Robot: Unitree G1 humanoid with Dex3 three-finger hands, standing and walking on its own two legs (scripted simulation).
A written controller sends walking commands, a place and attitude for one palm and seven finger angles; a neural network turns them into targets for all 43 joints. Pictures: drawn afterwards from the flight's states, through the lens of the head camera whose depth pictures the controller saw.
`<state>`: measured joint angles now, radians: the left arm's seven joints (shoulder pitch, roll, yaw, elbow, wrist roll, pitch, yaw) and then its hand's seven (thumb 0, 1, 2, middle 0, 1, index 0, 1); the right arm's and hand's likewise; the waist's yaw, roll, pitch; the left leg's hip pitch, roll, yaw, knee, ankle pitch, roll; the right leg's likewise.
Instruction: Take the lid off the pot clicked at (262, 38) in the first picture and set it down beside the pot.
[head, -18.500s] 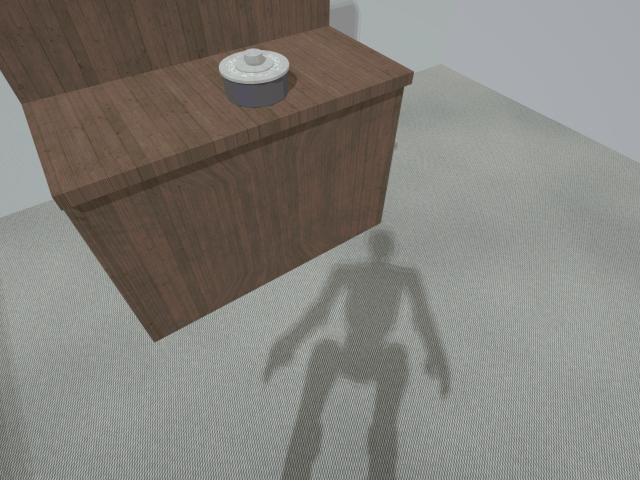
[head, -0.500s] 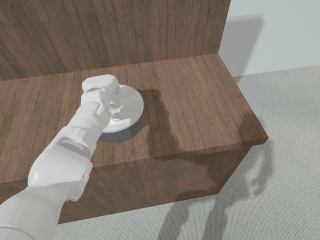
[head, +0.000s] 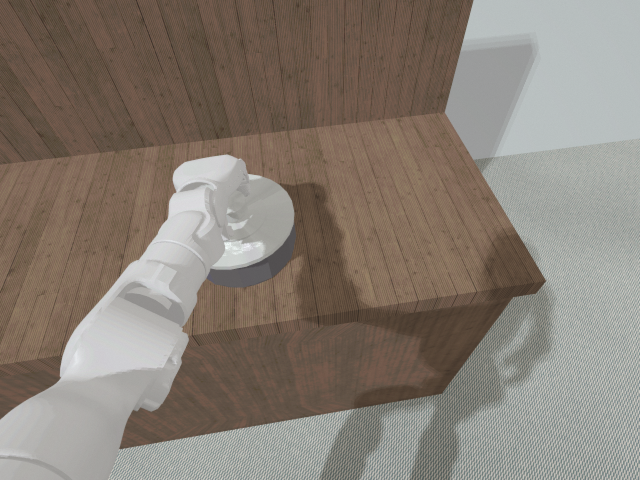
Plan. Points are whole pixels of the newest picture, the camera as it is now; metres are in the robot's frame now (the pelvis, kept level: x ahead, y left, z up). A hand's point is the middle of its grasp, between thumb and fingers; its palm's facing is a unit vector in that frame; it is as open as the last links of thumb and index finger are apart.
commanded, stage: close the fingers and squeeze the knob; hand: left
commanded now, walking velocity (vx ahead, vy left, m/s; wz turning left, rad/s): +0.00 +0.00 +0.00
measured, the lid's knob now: (229, 205) +0.50 +0.12 +0.04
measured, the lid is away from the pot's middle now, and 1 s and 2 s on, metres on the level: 0.00 0.01 0.00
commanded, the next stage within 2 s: lift the lid straight up in 1.02 s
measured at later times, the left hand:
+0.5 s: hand (226, 210) +0.47 +0.11 +0.07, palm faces -0.33 -0.07 -0.94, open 8.2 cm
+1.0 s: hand (226, 209) +0.47 +0.11 +0.07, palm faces -0.35 -0.07 -0.93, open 8.1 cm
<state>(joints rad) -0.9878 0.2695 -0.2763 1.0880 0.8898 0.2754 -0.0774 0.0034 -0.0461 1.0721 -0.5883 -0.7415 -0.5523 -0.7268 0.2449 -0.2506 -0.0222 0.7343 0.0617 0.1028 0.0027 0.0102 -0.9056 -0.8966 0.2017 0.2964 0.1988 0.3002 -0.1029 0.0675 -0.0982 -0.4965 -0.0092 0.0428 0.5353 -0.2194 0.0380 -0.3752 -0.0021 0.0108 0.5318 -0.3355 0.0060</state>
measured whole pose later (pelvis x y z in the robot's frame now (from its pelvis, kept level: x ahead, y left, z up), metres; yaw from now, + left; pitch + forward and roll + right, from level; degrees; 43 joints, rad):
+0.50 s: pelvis +0.00 +0.00 +0.00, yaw +0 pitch +10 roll +0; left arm -0.99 0.26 -0.30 1.07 0.89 0.30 -0.08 0.01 0.18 0.89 -0.62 -0.95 -0.58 -0.94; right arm 0.26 -0.26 -0.03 0.74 0.06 0.13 0.00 0.01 -0.91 -0.90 0.20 0.30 0.20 0.30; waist -0.10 0.07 -0.10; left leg -0.49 -0.01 0.04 0.53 -0.22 0.03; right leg -0.37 0.00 0.01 0.53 -0.34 0.00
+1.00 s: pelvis +0.00 -0.01 +0.00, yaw +0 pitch +11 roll +0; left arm -1.02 0.27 -0.30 1.11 0.90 0.29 -0.11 0.01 0.17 0.88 -0.63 -0.97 -0.59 -0.94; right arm 0.25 -0.26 -0.02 0.74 0.06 0.12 -0.01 0.01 -0.91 -0.90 0.20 0.30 0.20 0.30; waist -0.11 0.06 -0.10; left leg -0.50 0.00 0.04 0.54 -0.22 0.03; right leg -0.38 0.00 0.01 0.53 -0.34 0.00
